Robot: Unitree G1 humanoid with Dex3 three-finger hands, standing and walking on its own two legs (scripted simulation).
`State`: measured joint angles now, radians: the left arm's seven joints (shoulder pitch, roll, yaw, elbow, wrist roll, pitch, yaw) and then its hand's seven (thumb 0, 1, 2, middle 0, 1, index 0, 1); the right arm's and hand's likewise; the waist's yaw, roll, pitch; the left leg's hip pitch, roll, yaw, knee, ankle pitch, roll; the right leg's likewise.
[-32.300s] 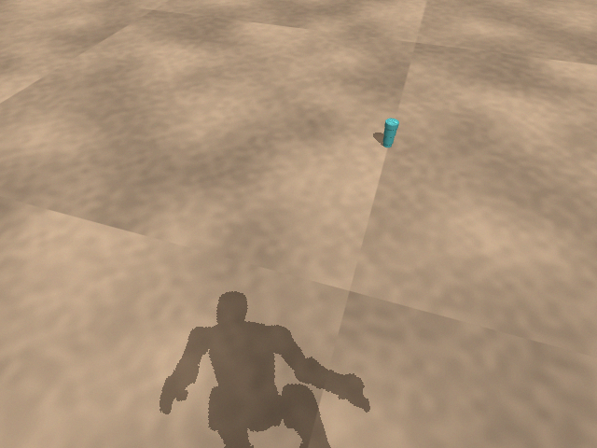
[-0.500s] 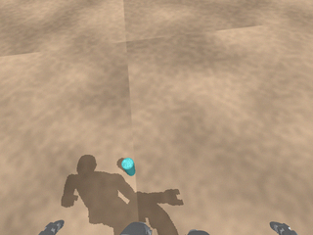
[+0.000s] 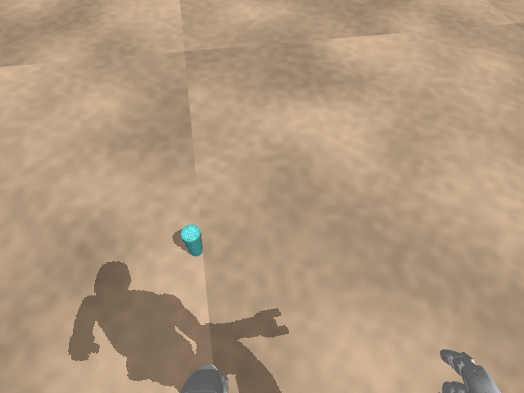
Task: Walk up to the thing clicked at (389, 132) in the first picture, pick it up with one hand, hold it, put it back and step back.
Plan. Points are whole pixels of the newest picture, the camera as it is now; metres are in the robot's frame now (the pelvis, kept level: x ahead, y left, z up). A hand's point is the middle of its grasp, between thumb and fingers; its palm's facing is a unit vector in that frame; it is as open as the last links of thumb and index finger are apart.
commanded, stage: step back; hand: left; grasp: from the side
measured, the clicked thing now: (193, 242) +0.69 +0.27 -0.67
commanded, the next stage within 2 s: stand in 1.80 s
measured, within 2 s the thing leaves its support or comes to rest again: neither
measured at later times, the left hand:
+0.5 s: hand out of the picture -0.06 +0.26 -0.13, palm faces +0.06 -0.91 -0.40, open 7.4 cm
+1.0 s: hand out of the picture -0.26 +0.24 -0.12, palm faces +0.13 -0.89 -0.44, open 7.4 cm
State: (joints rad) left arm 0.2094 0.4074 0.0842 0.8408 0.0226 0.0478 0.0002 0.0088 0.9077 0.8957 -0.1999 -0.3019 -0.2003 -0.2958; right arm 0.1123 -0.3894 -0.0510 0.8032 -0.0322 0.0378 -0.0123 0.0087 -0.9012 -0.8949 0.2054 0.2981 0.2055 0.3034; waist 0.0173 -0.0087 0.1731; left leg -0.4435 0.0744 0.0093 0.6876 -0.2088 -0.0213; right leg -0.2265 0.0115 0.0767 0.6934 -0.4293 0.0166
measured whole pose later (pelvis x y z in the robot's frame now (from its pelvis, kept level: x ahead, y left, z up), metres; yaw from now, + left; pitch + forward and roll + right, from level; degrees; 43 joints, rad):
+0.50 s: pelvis -0.17 -0.03 +0.01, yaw +4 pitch -2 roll +0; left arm 0.13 0.41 0.07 0.81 0.01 0.07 0.02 0.01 0.91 0.90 -0.20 -0.30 -0.20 -0.30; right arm 0.17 -0.36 -0.04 0.86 -0.04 0.04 -0.01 0.01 -0.90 -0.89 0.21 0.30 0.21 0.30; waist 0.00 -0.02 0.17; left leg -0.35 0.01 -0.02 0.63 -0.24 0.01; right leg -0.46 0.09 0.11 1.17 -0.53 0.00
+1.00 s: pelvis -0.29 -0.05 +0.01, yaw +7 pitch -3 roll +2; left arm 0.23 0.41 0.07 0.92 0.04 0.01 0.00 0.01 0.90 0.90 -0.20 -0.30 -0.20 -0.30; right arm 0.26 -0.39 -0.08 0.99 -0.04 0.03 0.01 0.01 -0.91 -0.90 0.20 0.30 0.20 0.30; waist 0.03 -0.02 0.08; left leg -0.23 -0.04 -0.03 0.60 -0.32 0.00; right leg -0.34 -0.07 0.00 0.74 -0.40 -0.01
